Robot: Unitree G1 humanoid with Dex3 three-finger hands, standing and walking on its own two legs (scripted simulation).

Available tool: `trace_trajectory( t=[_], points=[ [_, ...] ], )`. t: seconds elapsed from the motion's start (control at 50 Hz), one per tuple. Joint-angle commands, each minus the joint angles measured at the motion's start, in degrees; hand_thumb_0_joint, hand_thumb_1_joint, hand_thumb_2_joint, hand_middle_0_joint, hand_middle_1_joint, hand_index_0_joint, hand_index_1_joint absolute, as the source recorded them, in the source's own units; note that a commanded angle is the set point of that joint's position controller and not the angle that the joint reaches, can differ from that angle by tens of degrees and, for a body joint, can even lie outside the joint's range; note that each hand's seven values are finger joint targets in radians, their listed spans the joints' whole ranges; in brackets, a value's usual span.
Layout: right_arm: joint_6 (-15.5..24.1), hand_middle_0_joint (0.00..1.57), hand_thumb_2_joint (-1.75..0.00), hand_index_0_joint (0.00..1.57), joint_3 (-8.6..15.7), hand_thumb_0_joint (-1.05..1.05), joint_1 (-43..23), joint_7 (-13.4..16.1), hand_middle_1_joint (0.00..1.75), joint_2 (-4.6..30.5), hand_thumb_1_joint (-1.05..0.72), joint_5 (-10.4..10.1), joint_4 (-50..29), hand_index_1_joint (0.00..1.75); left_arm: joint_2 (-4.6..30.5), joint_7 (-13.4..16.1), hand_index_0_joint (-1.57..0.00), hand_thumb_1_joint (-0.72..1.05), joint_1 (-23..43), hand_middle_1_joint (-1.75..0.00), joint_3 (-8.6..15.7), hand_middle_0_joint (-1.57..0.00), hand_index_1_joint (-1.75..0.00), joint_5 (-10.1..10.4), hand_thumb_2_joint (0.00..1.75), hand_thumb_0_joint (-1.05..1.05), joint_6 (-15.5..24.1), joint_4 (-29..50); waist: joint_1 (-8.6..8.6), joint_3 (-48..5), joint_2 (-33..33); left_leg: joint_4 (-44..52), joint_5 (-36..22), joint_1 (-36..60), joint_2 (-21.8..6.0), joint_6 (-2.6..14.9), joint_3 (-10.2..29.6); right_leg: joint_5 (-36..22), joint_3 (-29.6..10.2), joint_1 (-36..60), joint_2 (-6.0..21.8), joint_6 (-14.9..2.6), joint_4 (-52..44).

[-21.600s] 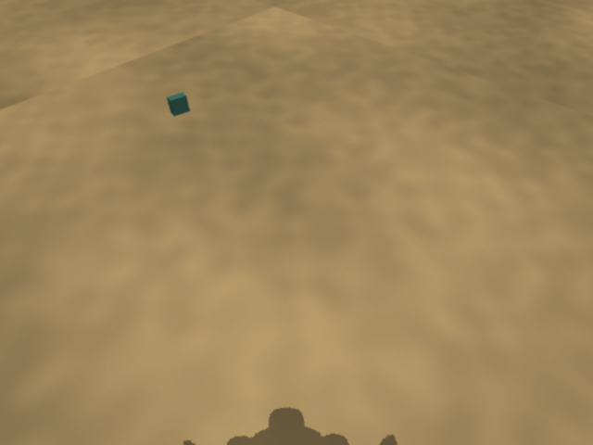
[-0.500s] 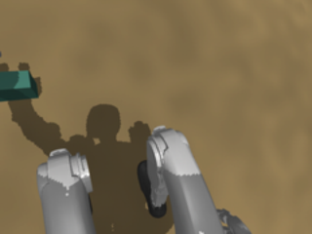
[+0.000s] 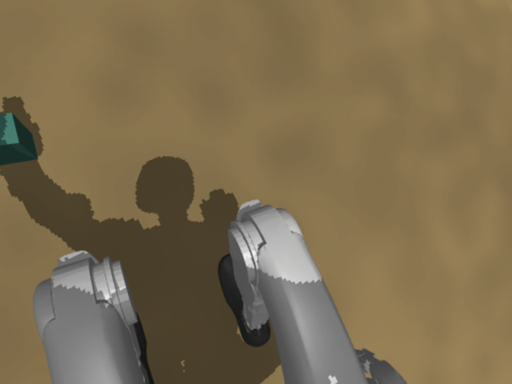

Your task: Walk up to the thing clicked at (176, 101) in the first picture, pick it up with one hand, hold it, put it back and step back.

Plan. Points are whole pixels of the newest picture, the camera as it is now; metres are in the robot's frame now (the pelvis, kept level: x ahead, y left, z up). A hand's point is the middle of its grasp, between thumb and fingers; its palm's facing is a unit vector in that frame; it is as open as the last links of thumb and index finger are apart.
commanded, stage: close in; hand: left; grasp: from above
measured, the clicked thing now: out of the picture +0.53 +0.28 -0.28
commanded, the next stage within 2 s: rest palm in 0.26 s
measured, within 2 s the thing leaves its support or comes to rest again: neither
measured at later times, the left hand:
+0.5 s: hand out of the picture +0.51 +0.29 -0.19, palm faces -0.47 -0.05 -0.88, open 12.5 cm
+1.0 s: hand out of the picture +0.51 +0.29 -0.24, palm faces -0.46 -0.07 -0.88, open 12.7 cm
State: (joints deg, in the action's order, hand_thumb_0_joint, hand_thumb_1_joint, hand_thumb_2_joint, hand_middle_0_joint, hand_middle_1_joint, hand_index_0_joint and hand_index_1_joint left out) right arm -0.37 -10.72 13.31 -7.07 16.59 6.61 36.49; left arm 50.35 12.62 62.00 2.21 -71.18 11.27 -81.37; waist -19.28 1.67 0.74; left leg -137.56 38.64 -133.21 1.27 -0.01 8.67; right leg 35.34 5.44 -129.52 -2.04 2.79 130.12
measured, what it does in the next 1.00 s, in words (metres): stands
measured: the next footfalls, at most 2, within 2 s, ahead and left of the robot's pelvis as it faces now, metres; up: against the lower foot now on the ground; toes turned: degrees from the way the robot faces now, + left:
none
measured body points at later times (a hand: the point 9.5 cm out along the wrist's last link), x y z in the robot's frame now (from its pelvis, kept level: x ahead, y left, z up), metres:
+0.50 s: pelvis +0.00 +0.01 -0.01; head +0.26 +0.11 +0.35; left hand +0.53 +0.29 -0.14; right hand +0.03 -0.26 -0.07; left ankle +0.08 +0.12 -0.30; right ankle +0.12 -0.12 -0.30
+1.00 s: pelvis +0.00 +0.01 -0.02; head +0.29 +0.11 +0.31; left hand +0.53 +0.29 -0.19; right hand +0.01 -0.26 -0.07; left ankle +0.08 +0.12 -0.30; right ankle +0.12 -0.12 -0.30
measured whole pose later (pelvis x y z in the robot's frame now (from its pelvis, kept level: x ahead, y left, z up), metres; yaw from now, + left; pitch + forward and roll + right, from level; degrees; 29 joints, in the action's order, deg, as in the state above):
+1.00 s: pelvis +0.00 +0.01 -0.02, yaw -4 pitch +32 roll -14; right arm 5.3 -15.0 11.6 -8.2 18.7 11.0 34.2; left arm 58.3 24.1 64.6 5.4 -77.3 13.5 -90.4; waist -23.8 6.8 5.7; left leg -142.8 40.6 -134.9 1.2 0.2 12.2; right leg 36.0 8.5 -129.8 -2.9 3.1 132.4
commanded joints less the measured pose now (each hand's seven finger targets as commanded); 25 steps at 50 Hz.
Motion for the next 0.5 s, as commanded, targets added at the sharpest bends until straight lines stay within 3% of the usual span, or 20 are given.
trace_trajectory(
  t=[0.0,0.02,0.08,0.1,0.14,0.22,0.26,0.3,0.34,0.36,0.38,0.42,0.44,0.48],
  points=[
    [-0.1,0.2,-0.9,0.2,6.2,0.0,13.3,1.1,0.3,16.4,-0.92,1.0,0.8,0.3,11.9,2.2,-0.27,-0.34,24.8,-0.89,0.1,-0.28,-0.9,0.0,0.93,0.0,3.5,12.9,-2.71,-42.0,-22.8,12.6,-9.6,29.5,-0.3,0.76,-4.7,-8.5,4.6,22.1,-1.1,-5.33,-12.8],
    [-0.2,0.2,-0.9,0.2,6.1,0.0,13.7,1.0,0.3,16.0,-0.92,1.2,1.1,0.3,12.0,2.3,-0.27,-0.34,27.3,-0.89,-0.2,-0.28,-0.9,-0.3,0.94,0.0,4.2,15.8,-2.78,-43.6,-24.4,13.1,-10.1,30.8,-0.4,0.67,-4.6,-9.2,4.7,22.4,-1.2,-5.27,-12.7],
    [-0.5,0.2,-0.9,0.2,6.3,0.0,13.6,0.9,0.3,16.4,-0.92,1.1,1.3,0.3,11.6,2.7,-0.27,-0.33,25.3,-0.91,-1.1,-0.28,-0.91,-1.6,0.94,0.0,3.9,12.8,-1.93,-43.5,-25.9,14.1,-11.7,33.3,-0.4,0.43,-4.4,-10.3,5.3,20.8,-1.2,-5.42,-12.2],
    [-0.7,0.2,-0.9,0.2,6.4,0.0,13.1,0.9,0.3,16.6,-0.92,1.1,1.3,0.3,10.4,3.0,-0.27,-0.34,23.6,-0.9,-1.6,-0.27,-0.9,-1.8,0.94,0.0,3.4,10.5,-1.72,-41.6,-25.1,14.2,-11.9,33.1,-0.2,0.36,-4.1,-10.1,5.6,18.9,-1.1,-5.66,-11.9],
    [-0.8,0.2,-0.9,0.2,5.8,0.0,12.7,0.7,0.3,16.5,-0.91,1.3,1.4,0.3,7.6,3.5,-0.28,-0.3,21.0,-0.91,-3.1,-0.28,-0.91,-1.9,0.94,0.0,2.5,5.0,-2.99,-36.3,-21.6,13.8,-11.4,30.3,-0.3,0.72,-3.9,-10.1,6.0,17.6,-1.2,-5.49,-12.1],
    [-0.7,0.2,-0.9,0.2,4.9,0.0,11.3,0.5,0.3,16.3,-0.91,1.2,0.7,0.3,10.6,4.2,-0.31,-0.26,21.3,-0.9,-2.3,-0.31,-0.89,-2.9,0.9,0.0,1.7,4.7,-1.97,-37.1,-23.4,14.3,-12.4,30.7,-0.3,0.87,-3.8,-11.5,5.9,18.6,-1.2,-5.33,-11.0],
    [-0.8,0.2,-0.9,0.2,4.6,0.0,11.0,0.4,0.3,16.6,-0.91,1.2,0.4,0.3,11.2,4.8,-0.32,-0.24,23.1,-0.91,-2.0,-0.31,-0.9,-3.1,0.91,0.0,1.5,5.2,-2.44,-39.0,-24.4,14.1,-13.9,31.9,-0.3,0.81,-3.6,-12.7,6.0,18.8,-1.2,-5.3,-10.4],
    [-0.5,0.2,-0.9,0.2,4.7,0.0,10.6,0.4,0.3,17.2,-0.91,1.2,-0.2,0.3,11.2,5.4,-0.3,-0.26,23.3,-0.91,-1.7,-0.29,-0.89,-2.7,0.88,0.0,1.7,4.5,-2.87,-36.8,-23.6,14.3,-12.4,31.1,-0.3,0.64,-3.0,-11.5,6.2,17.2,-1.1,-5.49,-10.2],
    [-0.1,0.2,-0.9,0.2,4.4,0.0,10.3,0.4,0.3,17.4,-0.91,1.5,-1.0,0.3,13.2,6.4,-0.3,-0.28,23.5,-0.89,-0.2,-0.29,-0.88,-3.5,0.89,0.0,2.1,4.1,-3.57,-35.9,-24.5,13.9,-11.7,30.8,-0.3,0.54,-3.1,-10.8,6.3,17.3,-1.0,-5.55,-10.1],
    [0.0,0.2,-0.9,0.2,4.2,0.0,10.0,0.5,0.3,17.3,-0.91,1.6,-1.0,0.3,14.9,7.0,-0.27,-0.32,24.9,-0.85,0.8,-0.28,-0.86,-3.7,0.9,0.0,2.4,5.3,-2.96,-37.0,-24.1,13.7,-10.3,29.8,-0.3,0.85,-3.5,-10.0,6.0,18.3,-1.2,-5.4,-10.3],
    [0.1,0.2,-0.9,0.2,4.0,0.0,10.1,0.4,0.3,16.8,-0.91,1.6,-0.4,0.3,11.9,7.2,-0.25,-0.35,23.5,-0.84,-1.3,-0.27,-0.85,-3.8,0.91,0.0,2.2,2.3,-3.05,-36.1,-24.1,13.6,-10.2,29.6,-0.3,0.75,-3.6,-10.0,6.0,17.6,-1.2,-5.51,-10.1],
    [0.7,0.2,-0.9,0.2,3.6,0.0,9.6,0.4,0.3,17.3,-0.9,2.0,-1.2,0.3,14.1,8.4,-0.23,-0.37,23.6,-0.85,0.3,-0.24,-0.87,-3.7,0.92,0.0,2.8,1.6,-4.11,-35.7,-22.5,13.0,-8.3,27.6,-0.4,1.21,-3.5,-8.7,6.1,18.6,-1.4,-5.06,-10.5],
    [1.0,0.2,-0.9,0.2,3.2,0.0,10.0,0.5,0.3,16.9,-0.9,2.0,-0.7,0.3,11.9,8.6,-0.22,-0.39,22.7,-0.85,-1.2,-0.23,-0.86,-3.8,0.93,0.0,2.7,-0.5,-4.38,-35.0,-22.1,12.8,-8.6,27.3,-0.3,1.28,-3.7,-9.1,6.1,18.4,-1.4,-5.01,-10.5],
    [1.6,0.2,-0.9,0.2,3.0,0.0,10.1,0.4,0.3,17.1,-0.91,2.3,-0.5,0.3,13.0,9.1,-0.24,-0.37,23.5,-0.85,-0.9,-0.25,-0.87,-4.3,0.93,0.0,3.1,-0.7,-4.98,-34.4,-23.1,12.7,-8.5,28.0,-0.5,1.24,-3.4,-9.2,6.2,18.1,-1.5,-4.9,-10.3]
  ],
)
